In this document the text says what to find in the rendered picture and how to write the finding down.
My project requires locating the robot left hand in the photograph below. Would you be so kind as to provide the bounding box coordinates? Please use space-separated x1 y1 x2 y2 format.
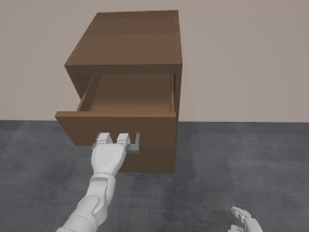
91 132 131 177

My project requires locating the handle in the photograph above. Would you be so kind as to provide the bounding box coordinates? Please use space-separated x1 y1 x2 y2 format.
91 131 140 155

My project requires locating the cabinet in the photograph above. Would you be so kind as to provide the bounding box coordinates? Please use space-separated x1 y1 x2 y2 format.
64 10 183 174

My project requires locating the robot right hand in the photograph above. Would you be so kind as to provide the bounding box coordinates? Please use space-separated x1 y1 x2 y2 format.
228 206 263 232

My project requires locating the robot left forearm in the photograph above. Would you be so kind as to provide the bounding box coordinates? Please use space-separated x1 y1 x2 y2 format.
55 173 116 232

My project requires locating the drawer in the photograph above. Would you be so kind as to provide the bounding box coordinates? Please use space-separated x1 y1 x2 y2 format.
54 73 176 148

